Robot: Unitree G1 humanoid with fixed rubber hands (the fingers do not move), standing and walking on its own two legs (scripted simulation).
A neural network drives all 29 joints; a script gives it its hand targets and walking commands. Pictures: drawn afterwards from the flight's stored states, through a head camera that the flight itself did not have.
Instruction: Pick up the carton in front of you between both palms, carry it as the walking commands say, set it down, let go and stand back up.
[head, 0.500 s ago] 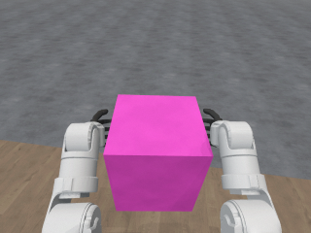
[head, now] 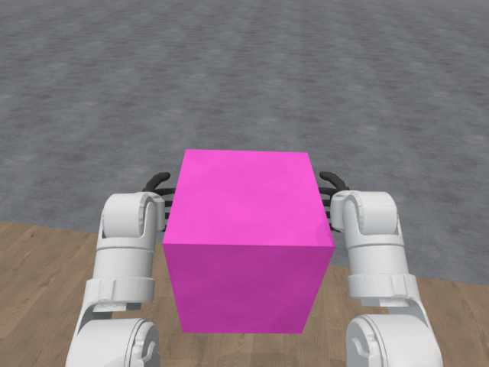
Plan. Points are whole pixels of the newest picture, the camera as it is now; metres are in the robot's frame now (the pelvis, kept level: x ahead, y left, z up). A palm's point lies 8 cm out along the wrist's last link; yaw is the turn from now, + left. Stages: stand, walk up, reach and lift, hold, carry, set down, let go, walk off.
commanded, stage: carry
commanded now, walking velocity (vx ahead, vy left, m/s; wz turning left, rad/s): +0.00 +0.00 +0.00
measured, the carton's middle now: (244, 243) +0.34 +0.00 +0.06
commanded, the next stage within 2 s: none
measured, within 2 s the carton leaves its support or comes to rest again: neither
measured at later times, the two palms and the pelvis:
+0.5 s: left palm (171, 188) +0.43 +0.14 +0.10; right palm (330, 183) +0.44 -0.16 +0.11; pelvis +0.09 -0.01 -0.02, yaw +0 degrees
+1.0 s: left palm (167, 138) +0.69 +0.20 +0.04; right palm (281, 140) +0.67 -0.10 +0.05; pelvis +0.32 +0.06 -0.04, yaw -1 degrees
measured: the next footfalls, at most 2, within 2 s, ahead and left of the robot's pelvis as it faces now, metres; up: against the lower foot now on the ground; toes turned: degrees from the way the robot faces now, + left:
left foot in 0.76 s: +0.35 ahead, +0.11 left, -0.03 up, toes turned +4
right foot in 1.28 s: +0.67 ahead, -0.02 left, -0.08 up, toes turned -3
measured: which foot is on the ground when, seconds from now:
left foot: down 0.00-0.40, up 0.42-0.74, down 0.76-1.00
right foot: down 0.00-0.76, up 0.78-1.00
